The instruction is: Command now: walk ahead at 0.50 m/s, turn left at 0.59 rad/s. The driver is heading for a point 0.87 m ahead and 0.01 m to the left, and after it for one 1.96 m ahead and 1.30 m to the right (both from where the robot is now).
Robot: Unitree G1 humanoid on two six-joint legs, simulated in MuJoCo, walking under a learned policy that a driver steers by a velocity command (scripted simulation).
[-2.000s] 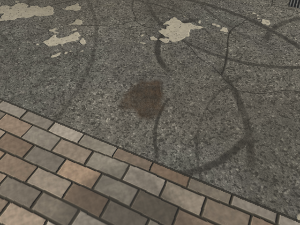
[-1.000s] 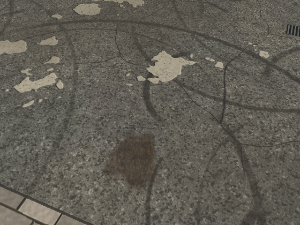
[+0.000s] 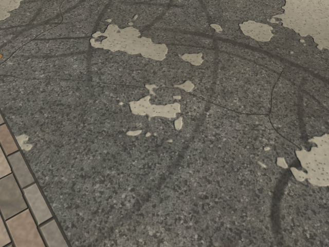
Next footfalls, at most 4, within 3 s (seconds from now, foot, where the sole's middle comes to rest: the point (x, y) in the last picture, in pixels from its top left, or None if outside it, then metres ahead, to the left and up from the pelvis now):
0.34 right None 0.38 -0.12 -0.77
0.86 left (119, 214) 0.58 0.19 -0.77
1.42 right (161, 147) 0.92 0.02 -0.77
1.90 left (117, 139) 0.96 0.23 -0.77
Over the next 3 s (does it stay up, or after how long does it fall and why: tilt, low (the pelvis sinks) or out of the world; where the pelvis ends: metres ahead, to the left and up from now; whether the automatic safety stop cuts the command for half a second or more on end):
stays up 0.85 0.12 0.00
